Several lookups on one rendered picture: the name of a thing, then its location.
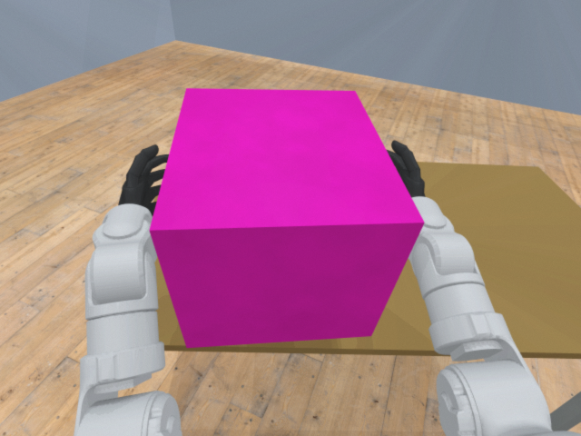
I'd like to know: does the robot left forearm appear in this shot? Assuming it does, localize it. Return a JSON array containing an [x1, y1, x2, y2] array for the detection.
[[74, 203, 165, 436]]

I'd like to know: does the robot right hand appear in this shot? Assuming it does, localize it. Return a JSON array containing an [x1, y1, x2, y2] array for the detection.
[[387, 140, 426, 198]]

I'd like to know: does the robot left hand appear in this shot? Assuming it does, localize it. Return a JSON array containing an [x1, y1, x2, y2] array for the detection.
[[118, 144, 169, 216]]

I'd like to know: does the left robot upper arm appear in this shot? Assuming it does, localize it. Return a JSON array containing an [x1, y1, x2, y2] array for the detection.
[[76, 391, 182, 436]]

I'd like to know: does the right robot upper arm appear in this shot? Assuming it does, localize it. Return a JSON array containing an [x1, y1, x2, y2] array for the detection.
[[437, 359, 581, 436]]

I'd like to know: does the robot right forearm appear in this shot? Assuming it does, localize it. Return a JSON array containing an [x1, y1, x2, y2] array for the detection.
[[409, 196, 551, 427]]

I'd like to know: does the table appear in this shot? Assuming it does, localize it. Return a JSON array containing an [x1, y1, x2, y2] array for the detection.
[[153, 162, 581, 431]]

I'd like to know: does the carton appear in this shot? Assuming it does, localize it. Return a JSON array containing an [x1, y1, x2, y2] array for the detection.
[[149, 88, 424, 348]]

